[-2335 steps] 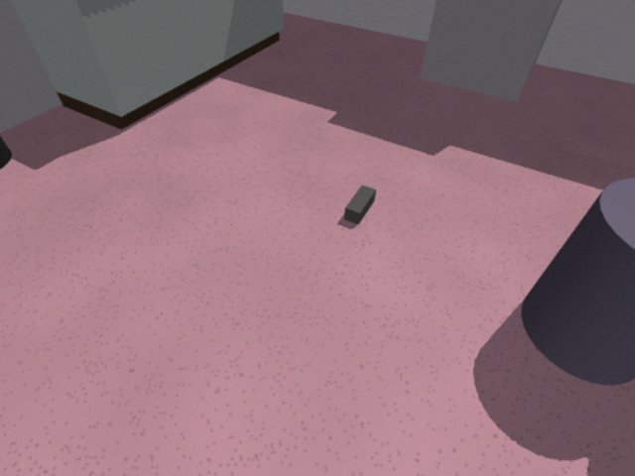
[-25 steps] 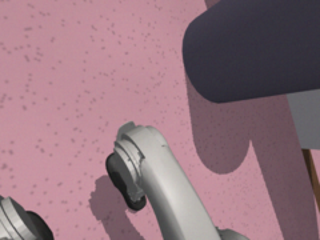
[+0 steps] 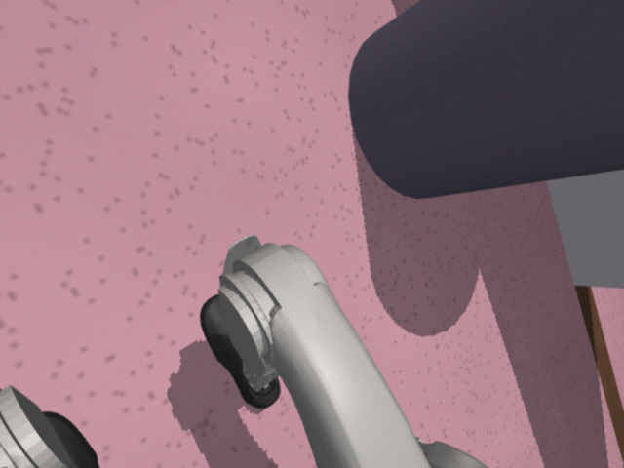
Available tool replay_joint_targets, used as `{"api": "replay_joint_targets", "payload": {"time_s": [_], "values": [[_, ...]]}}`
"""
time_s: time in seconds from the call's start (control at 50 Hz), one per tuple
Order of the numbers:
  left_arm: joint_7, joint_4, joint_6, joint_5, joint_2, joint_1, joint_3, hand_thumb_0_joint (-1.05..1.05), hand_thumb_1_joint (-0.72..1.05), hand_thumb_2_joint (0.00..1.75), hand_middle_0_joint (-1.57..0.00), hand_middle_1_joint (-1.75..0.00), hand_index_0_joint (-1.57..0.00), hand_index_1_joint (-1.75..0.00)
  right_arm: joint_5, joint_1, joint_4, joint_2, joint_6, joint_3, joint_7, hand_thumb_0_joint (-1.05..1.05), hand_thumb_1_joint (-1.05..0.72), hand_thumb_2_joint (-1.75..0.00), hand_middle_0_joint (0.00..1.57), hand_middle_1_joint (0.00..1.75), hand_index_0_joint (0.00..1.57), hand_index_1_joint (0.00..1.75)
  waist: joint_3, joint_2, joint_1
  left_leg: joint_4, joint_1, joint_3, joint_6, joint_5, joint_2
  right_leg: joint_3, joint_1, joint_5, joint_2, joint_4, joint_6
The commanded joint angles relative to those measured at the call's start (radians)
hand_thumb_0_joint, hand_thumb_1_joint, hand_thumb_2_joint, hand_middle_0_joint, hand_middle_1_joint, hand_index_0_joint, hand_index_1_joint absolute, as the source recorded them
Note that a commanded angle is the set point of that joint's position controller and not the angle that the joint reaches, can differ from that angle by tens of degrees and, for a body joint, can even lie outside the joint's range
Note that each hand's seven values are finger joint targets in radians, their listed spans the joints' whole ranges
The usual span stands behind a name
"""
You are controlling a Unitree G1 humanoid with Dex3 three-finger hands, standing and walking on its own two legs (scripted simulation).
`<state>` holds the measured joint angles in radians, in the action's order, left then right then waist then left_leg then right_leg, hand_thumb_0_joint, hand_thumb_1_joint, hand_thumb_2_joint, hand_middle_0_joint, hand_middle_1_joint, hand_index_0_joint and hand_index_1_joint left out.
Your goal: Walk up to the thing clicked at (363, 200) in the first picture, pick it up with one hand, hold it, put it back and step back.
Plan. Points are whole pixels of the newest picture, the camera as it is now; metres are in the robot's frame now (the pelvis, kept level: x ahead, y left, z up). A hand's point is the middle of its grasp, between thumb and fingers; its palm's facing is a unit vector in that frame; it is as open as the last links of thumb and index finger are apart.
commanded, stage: close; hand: left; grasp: from above
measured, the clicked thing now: out of the picture +0.48 +0.31 -0.29
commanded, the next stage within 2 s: settle in 1.36 s
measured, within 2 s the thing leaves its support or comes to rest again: leaves its support in 1.84 s
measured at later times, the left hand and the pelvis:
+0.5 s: hand out of the picture +0.47 +0.30 -0.26, palm faces +0.01 -0.48 -0.88, open 12.1 cm; pelvis +0.00 +0.00 +0.00, yaw +0 degrees
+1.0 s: hand out of the picture +0.47 +0.29 -0.26, palm faces +0.00 -0.48 -0.88, open 11.8 cm; pelvis +0.00 +0.00 +0.01, yaw +0 degrees
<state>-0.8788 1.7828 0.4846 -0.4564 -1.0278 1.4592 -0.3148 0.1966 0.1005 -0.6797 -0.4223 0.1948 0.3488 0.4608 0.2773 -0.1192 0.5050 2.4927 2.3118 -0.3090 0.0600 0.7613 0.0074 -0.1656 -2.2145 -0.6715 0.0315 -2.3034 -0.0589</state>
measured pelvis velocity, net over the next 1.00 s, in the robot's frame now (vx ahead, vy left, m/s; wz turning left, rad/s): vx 0.00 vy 0.00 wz -0.01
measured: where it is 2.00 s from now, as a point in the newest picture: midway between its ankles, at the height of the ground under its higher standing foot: (177, 427)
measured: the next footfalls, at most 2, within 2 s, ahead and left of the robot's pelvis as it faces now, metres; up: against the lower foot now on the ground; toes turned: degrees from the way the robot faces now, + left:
none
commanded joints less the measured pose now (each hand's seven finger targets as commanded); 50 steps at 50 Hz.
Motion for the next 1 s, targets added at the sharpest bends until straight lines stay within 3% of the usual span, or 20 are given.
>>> {"api": "replay_joint_targets", "payload": {"time_s": [0.0, 0.02, 0.08, 0.14, 0.2, 0.26, 0.28, 0.36, 0.38, 0.42, 0.46, 0.54, 0.62, 0.76, 0.78, 0.9, 0.94, 0.96, 0.98], "values": [[-0.034, -0.073, -0.012, -0.016, -0.120, 0.258, 0.026, 0.00, -0.52, 1.14, -0.12, -1.00, -0.06, -1.05, 0.004, 0.262, -0.062, -0.365, -0.011, -0.081, 0.005, 0.00, -0.91, -0.91, 0.20, 0.30, 0.20, 0.30, -0.716, 0.551, 0.108, -0.223, -0.473, 0.110, -0.064, -0.282, 0.033, -0.120, 0.471, 0.373, 0.029, 0.195, 0.053], [-0.033, -0.077, -0.014, -0.014, -0.120, 0.268, 0.031, 0.00, -0.53, 1.16, -0.12, -1.00, -0.06, -1.06, 0.008, 0.254, -0.069, -0.369, -0.009, -0.079, 0.003, 0.00, -0.91, -0.91, 0.20, 0.30, 0.20, 0.30, -0.709, 0.549, 0.113, -0.225, -0.467, 0.114, -0.062, -0.283, 0.034, -0.120, 0.479, 0.379, 0.031, 0.197, 0.049], [-0.030, -0.087, -0.020, -0.002, -0.112, 0.266, 0.037, 0.00, -0.32, 1.19, -0.24, -1.02, -0.20, -1.07, 0.008, 0.260, -0.061, -0.371, -0.009, -0.075, 0.002, 0.00, -0.90, -0.90, 0.20, 0.30, 0.20, 0.30, -0.710, 0.559, 0.109, -0.217, -0.475, 0.118, -0.061, -0.318, 0.032, -0.120, 0.498, 0.400, 0.030, 0.189, 0.046], [-0.032, -0.073, -0.023, -0.036, -0.137, 0.270, 0.039, 0.00, -0.25, 1.13, -0.28, -0.99, -0.24, -1.03, 0.011, 0.257, -0.084, -0.367, -0.009, -0.068, 0.002, 0.00, -0.90, -0.90, 0.20, 0.30, 0.20, 0.30, -0.704, 0.586, 0.111, -0.233, -0.488, 0.110, -0.057, -0.310, 0.036, -0.126, 0.470, 0.397, 0.032, 0.185, 0.055], [-0.027, -0.062, -0.023, -0.018, -0.122, 0.268, 0.035, 0.00, -0.28, 1.11, -0.27, -0.96, -0.22, -1.01, 0.007, 0.248, -0.076, -0.379, -0.006, -0.080, -0.003, 0.00, -0.90, -0.90, 0.20, 0.30, 0.20, 0.30, -0.677, 0.579, 0.117, -0.239, -0.494, 0.098, -0.055, -0.280, 0.037, -0.132, 0.444, 0.361, 0.030, 0.186, 0.053], [-0.028, -0.062, -0.025, -0.026, -0.118, 0.267, 0.046, 0.00, -0.29, 1.08, -0.26, -0.95, -0.22, -1.00, 0.008, 0.249, -0.074, -0.385, -0.005, -0.081, -0.004, 0.00, -0.90, -0.90, 0.20, 0.30, 0.20, 0.30, -0.659, 0.591, 0.123, -0.244, -0.515, 0.089, -0.053, -0.264, 0.035, -0.135, 0.427, 0.345, 0.026, 0.183, 0.057], [-0.029, -0.045, -0.025, -0.043, -0.124, 0.258, 0.048, 0.00, -0.27, 1.07, -0.26, -0.97, -0.23, -1.00, 0.010, 0.260, -0.076, -0.379, -0.007, -0.074, -0.002, 0.00, -0.90, -0.90, 0.20, 0.30, 0.20, 0.30, -0.675, 0.581, 0.124, -0.253, -0.503, 0.092, -0.054, -0.261, 0.037, -0.136, 0.451, 0.349, 0.037, 0.192, 0.060], [-0.033, -0.057, -0.032, -0.015, -0.113, 0.265, 0.041, 0.00, -0.19, 1.10, -0.34, -0.95, -0.30, -1.00, 0.012, 0.249, -0.064, -0.377, -0.004, -0.073, -0.003, 0.00, -0.90, -0.90, 0.20, 0.30, 0.20, 0.30, -0.666, 0.578, 0.124, -0.247, -0.510, 0.090, -0.055, -0.277, 0.032, -0.134, 0.446, 0.357, 0.028, 0.190, 0.059], [-0.036, -0.043, -0.032, -0.027, -0.116, 0.262, 0.044, 0.00, -0.16, 1.10, -0.36, -0.96, -0.32, -1.00, 0.014, 0.252, -0.064, -0.380, -0.005, -0.072, -0.002, 0.00, -0.90, -0.90, 0.20, 0.30, 0.20, 0.30, -0.665, 0.571, 0.126, -0.249, -0.494, 0.092, -0.056, -0.278, 0.036, -0.134, 0.459, 0.363, 0.031, 0.193, 0.058], [-0.033, -0.046, -0.030, -0.017, -0.121, 0.264, 0.043, 0.00, -0.14, 1.08, -0.39, -0.93, -0.35, -0.97, 0.017, 0.240, -0.073, -0.381, 0.000, -0.072, -0.006, 0.00, -0.90, -0.90, 0.20, 0.30, 0.20, 0.30, -0.663, 0.549, 0.127, -0.235, -0.473, 0.105, -0.061, -0.272, 0.033, -0.129, 0.475, 0.369, 0.034, 0.205, 0.048], [-0.032, -0.062, -0.032, 0.013, -0.113, 0.266, 0.040, 0.00, -0.15, 1.06, -0.38, -0.91, -0.34, -0.96, 0.019, 0.243, -0.065, -0.382, 0.002, -0.070, -0.003, 0.00, -0.90, -0.90, 0.20, 0.30, 0.20, 0.30, -0.661, 0.550, 0.128, -0.227, -0.486, 0.105, -0.062, -0.296, 0.026, -0.130, 0.484, 0.377, 0.028, 0.193, 0.046], [-0.035, -0.061, -0.033, 0.009, -0.121, 0.258, 0.045, 0.00, -0.10, 1.03, -0.42, -0.88, -0.37, -0.93, 0.016, 0.243, -0.045, -0.387, -0.001, -0.064, 0.002, 0.00, -0.90, -0.90, 0.20, 0.30, 0.20, 0.30, -0.681, 0.550, 0.130, -0.219, -0.488, 0.104, -0.064, -0.304, 0.027, -0.126, 0.493, 0.384, 0.028, 0.191, 0.047], [-0.024, -0.043, -0.032, -0.024, -0.154, 0.264, 0.043, 0.00, -0.09, 1.03, -0.43, -0.87, -0.39, -0.92, 0.016, 0.246, -0.074, -0.384, 0.004, -0.059, -0.004, 0.00, -0.90, -0.90, 0.20, 0.30, 0.20, 0.30, -0.688, 0.533, 0.131, -0.227, -0.437, 0.114, -0.065, -0.281, 0.030, -0.118, 0.501, 0.387, 0.037, 0.222, 0.041], [-0.023, -0.053, -0.026, -0.036, -0.145, 0.261, 0.054, 0.00, -0.09, 1.00, -0.43, -0.85, -0.39, -0.90, 0.012, 0.235, -0.076, -0.388, 0.011, -0.067, -0.006, 0.00, -0.90, -0.90, 0.20, 0.30, 0.20, 0.30, -0.673, 0.561, 0.128, -0.246, -0.493, 0.093, -0.059, -0.258, 0.035, -0.135, 0.469, 0.347, 0.034, 0.209, 0.050], [-0.023, -0.050, -0.027, -0.053, -0.150, 0.251, 0.056, 0.00, -0.07, 1.06, -0.45, -0.87, -0.40, -0.92, 0.010, 0.245, -0.074, -0.386, 0.013, -0.066, -0.006, 0.00, -0.90, -0.90, 0.20, 0.30, 0.20, 0.30, -0.687, 0.569, 0.128, -0.247, -0.484, 0.099, -0.057, -0.262, 0.037, -0.131, 0.487, 0.357, 0.040, 0.212, 0.052], [-0.028, -0.051, -0.031, -0.046, -0.153, 0.268, 0.047, 0.00, -0.05, 1.01, -0.47, -0.83, -0.43, -0.88, 0.017, 0.241, -0.089, -0.380, 0.018, -0.068, -0.010, 0.00, -0.90, -0.90, 0.20, 0.30, 0.20, 0.30, -0.662, 0.554, 0.126, -0.244, -0.468, 0.107, -0.060, -0.256, 0.038, -0.127, 0.490, 0.359, 0.033, 0.225, 0.044], [-0.023, -0.074, -0.028, -0.016, -0.136, 0.259, 0.048, 0.00, -0.08, 1.00, -0.45, -0.83, -0.40, -0.88, 0.016, 0.235, -0.068, -0.383, 0.021, -0.071, -0.007, 0.00, -0.90, -0.90, 0.20, 0.30, 0.20, 0.30, -0.667, 0.543, 0.129, -0.233, -0.469, 0.110, -0.065, -0.266, 0.031, -0.125, 0.502, 0.359, 0.029, 0.223, 0.039], [-0.028, -0.057, -0.029, -0.025, -0.150, 0.261, 0.045, 0.00, -0.09, 1.01, -0.46, -0.80, -0.40, -0.86, 0.018, 0.237, -0.080, -0.388, 0.024, -0.067, -0.007, 0.00, -0.90, -0.90, 0.20, 0.30, 0.20, 0.30, -0.675, 0.544, 0.125, -0.239, -0.465, 0.108, -0.064, -0.258, 0.036, -0.128, 0.507, 0.357, 0.035, 0.225, 0.041], [-0.027, -0.080, -0.032, -0.012, -0.143, 0.257, 0.046, 0.00, -0.07, 1.00, -0.47, -0.79, -0.42, -0.85, 0.015, 0.242, -0.072, -0.382, 0.023, -0.068, -0.006, 0.00, -0.90, -0.90, 0.20, 0.30, 0.20, 0.30, -0.674, 0.549, 0.126, -0.233, -0.483, 0.108, -0.065, -0.271, 0.031, -0.127, 0.508, 0.362, 0.031, 0.217, 0.040]]}}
